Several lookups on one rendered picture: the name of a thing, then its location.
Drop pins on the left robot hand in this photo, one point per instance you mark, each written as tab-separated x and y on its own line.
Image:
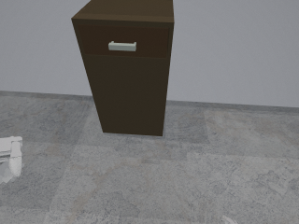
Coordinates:
10	159

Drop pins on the drawer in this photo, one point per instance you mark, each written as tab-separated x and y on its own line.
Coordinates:
151	42

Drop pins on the right robot hand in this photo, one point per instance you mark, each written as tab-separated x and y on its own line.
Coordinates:
226	220

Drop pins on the handle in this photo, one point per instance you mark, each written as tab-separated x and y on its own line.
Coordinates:
122	46

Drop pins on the cabinet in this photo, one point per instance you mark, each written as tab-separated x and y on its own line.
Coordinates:
129	92

